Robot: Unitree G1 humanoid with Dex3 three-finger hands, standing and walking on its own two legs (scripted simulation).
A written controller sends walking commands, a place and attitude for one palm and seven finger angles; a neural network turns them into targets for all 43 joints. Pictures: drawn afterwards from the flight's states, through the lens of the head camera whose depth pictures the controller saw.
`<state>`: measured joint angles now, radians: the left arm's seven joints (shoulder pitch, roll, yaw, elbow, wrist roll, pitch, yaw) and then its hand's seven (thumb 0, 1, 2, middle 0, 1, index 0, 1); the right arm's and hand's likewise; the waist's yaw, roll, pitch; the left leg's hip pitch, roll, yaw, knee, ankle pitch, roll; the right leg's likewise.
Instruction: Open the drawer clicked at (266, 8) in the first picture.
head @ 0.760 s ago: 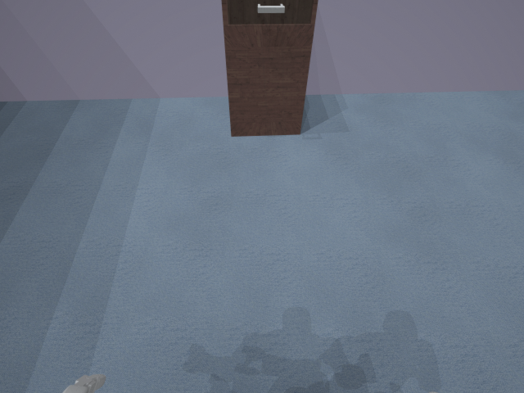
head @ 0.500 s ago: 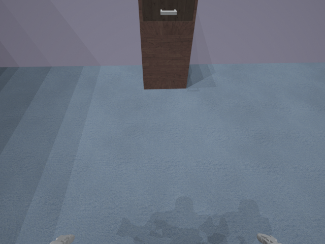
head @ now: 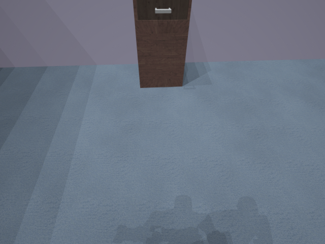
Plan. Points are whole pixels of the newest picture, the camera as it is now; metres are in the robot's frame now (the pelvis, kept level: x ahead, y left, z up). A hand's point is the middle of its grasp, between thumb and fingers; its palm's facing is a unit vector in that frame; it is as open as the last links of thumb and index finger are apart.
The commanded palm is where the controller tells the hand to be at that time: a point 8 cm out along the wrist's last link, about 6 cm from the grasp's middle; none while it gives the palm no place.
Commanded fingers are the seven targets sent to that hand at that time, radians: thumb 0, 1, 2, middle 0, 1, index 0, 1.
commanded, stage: stand and wait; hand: left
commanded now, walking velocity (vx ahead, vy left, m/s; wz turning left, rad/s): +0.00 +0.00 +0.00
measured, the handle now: (162, 10) +1.63 +0.08 -0.04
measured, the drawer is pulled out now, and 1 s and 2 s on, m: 0.00 0.00 0.00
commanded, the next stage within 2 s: look at it before walking up in 0.20 s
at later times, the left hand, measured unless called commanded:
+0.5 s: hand out of the picture +0.06 +0.24 -0.16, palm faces -0.04 -0.95 -0.32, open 7.4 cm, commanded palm none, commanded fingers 0.00 0.90 0.90 -0.20 -0.30 -0.20 -0.30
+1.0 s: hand out of the picture +0.06 +0.24 -0.16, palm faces -0.04 -0.95 -0.31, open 7.4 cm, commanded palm none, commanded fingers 0.00 0.90 0.90 -0.20 -0.30 -0.20 -0.30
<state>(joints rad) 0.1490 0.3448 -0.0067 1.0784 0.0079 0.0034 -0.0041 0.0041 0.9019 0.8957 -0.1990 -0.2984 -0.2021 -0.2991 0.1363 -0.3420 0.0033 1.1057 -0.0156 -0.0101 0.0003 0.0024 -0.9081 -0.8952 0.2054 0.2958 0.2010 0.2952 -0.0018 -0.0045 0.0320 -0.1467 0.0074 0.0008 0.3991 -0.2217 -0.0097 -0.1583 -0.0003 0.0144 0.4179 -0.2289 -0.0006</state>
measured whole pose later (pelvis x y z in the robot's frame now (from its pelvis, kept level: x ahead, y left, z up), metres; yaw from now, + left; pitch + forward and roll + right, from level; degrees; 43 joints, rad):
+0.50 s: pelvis -0.01 +0.00 +0.00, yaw +0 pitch -2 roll +0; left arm 0.15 0.33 -0.01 1.08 0.01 0.00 -0.01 0.00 0.90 0.90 -0.20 -0.30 -0.20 -0.30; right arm 0.13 -0.33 0.00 1.11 -0.01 -0.02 0.00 0.00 -0.91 -0.90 0.21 0.30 0.20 0.30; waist 0.00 -0.01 0.03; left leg -0.15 0.01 0.01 0.38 -0.20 -0.01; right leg -0.17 0.00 0.02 0.40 -0.21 0.00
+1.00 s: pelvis +0.00 +0.00 +0.00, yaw -1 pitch -1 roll +0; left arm 0.18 0.32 -0.01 1.08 0.02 0.01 0.00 0.00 0.90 0.90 -0.20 -0.30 -0.20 -0.30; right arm 0.14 -0.31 0.01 1.11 -0.02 -0.01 0.00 0.00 -0.91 -0.90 0.20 0.30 0.20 0.30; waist 0.01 -0.01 0.01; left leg -0.15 0.02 0.02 0.41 -0.23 -0.01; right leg -0.17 0.01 0.04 0.42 -0.23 0.00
